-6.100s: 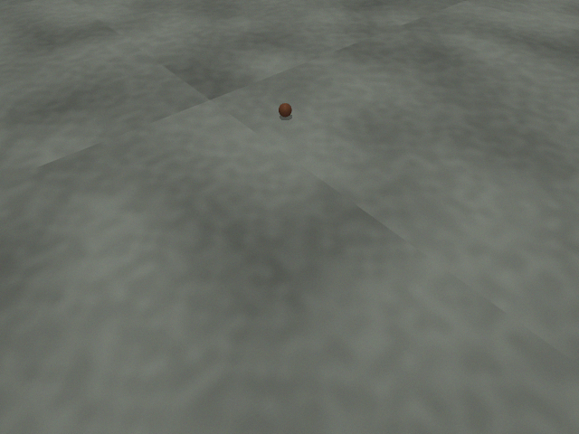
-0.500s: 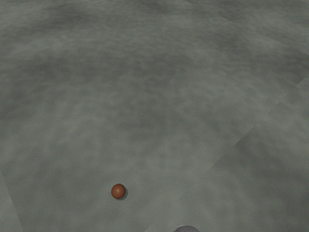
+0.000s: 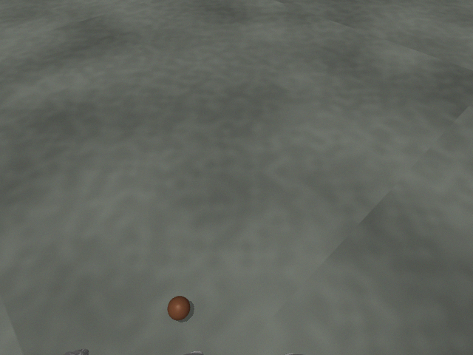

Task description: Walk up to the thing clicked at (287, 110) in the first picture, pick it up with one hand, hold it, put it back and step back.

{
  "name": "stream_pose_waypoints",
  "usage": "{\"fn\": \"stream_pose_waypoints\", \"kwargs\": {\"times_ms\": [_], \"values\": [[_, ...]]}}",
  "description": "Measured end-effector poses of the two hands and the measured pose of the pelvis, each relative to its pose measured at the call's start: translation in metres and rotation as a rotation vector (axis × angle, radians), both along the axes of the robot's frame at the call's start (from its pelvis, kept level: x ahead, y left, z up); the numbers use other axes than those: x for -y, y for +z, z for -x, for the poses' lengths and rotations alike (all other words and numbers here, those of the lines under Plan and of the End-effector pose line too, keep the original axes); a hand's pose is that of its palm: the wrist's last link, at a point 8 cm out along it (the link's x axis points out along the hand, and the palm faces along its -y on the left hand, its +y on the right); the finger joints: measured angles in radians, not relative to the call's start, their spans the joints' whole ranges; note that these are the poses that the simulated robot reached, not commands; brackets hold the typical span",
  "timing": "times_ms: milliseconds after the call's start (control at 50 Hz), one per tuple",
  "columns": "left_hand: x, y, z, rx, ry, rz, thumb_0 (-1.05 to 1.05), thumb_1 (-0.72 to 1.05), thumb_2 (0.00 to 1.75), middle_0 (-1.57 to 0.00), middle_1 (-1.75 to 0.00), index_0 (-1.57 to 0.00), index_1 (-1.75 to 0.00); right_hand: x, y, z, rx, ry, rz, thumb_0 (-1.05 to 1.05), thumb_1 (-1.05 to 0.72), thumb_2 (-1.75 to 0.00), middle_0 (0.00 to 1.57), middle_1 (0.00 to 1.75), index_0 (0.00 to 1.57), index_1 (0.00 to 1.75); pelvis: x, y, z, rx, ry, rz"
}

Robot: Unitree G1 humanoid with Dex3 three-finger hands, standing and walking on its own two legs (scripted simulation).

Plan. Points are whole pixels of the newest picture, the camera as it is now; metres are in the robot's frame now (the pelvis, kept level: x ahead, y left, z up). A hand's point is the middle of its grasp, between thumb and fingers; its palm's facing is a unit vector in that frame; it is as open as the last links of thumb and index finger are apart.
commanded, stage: walk up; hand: left
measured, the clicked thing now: (178, 307) +0.41 +0.24 -0.70
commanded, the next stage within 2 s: none
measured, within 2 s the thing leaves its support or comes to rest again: neither
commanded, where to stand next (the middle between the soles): +0.05 +0.00 m, yaw +3 degrees
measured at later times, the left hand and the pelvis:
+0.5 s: hand out of the picture +0.10 +0.24 -0.12, palm faces +0.00 -0.94 -0.33, open 7.3 cm; pelvis +0.01 +0.00 +0.03, yaw +0 degrees
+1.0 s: hand out of the picture +0.10 +0.26 -0.12, palm faces -0.02 -0.94 -0.33, open 7.3 cm; pelvis +0.02 +0.01 +0.04, yaw +0 degrees
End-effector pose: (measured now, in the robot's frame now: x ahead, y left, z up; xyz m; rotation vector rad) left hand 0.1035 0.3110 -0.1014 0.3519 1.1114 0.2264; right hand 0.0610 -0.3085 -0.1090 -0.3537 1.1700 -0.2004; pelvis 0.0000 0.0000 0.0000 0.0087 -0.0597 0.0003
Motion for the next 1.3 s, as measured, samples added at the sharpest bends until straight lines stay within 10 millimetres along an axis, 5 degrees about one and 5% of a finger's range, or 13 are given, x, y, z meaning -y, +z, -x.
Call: {"fn": "stream_pose_waypoints", "kwargs": {"times_ms": [200,360,660,860,1100,1300], "values": [[0.009,0.003,0.045,-0.158,0.043,0.002,0.01,0.91,0.90,-0.20,-0.30,-0.21,-0.30,-0.006,0.003,-0.041,0.010,0.025,-0.057,0.00,-0.90,-0.90,0.21,0.30,0.20,0.30,0.008,0.014,-0.004,-0.022,0.005,0.001],[0.019,0.009,0.039,-0.149,0.053,0.035,0.01,0.91,0.90,-0.20,-0.30,-0.21,-0.30,-0.005,0.016,-0.059,0.021,0.021,-0.052,0.00,-0.91,-0.90,0.21,0.30,0.20,0.30,0.007,0.025,-0.008,-0.012,0.004,0.002],[0.017,0.017,0.001,-0.085,0.018,0.069,0.00,0.91,0.90,-0.20,-0.30,-0.21,-0.30,-0.013,0.029,-0.043,-0.023,-0.008,-0.044,0.00,-0.91,-0.90,0.21,0.30,0.20,0.30,-0.001,0.036,-0.012,-0.025,0.003,0.015],[0.009,0.017,0.007,-0.128,0.025,0.058,0.01,0.91,0.90,-0.20,-0.30,-0.21,-0.30,-0.018,0.026,-0.032,-0.062,-0.032,-0.050,0.00,-0.91,-0.90,0.21,0.30,0.20,0.30,-0.005,0.038,-0.018,-0.030,0.004,0.015],[0.011,0.016,0.013,-0.147,0.041,0.060,0.01,0.91,0.90,-0.20,-0.30,-0.21,-0.30,-0.022,0.026,-0.047,-0.047,-0.022,-0.062,0.00,-0.91,-0.90,0.21,0.30,0.20,0.30,-0.005,0.038,-0.022,-0.036,0.006,0.014],[0.001,0.011,0.024,-0.113,0.050,-0.013,0.00,0.91,0.90,-0.20,-0.30,-0.21,-0.30,0.002,0.017,-0.055,-0.004,-0.003,-0.030,0.00,-0.90,-0.90,0.21,0.30,0.20,0.30,0.008,0.021,0.011,-0.034,0.012,-0.010]]}}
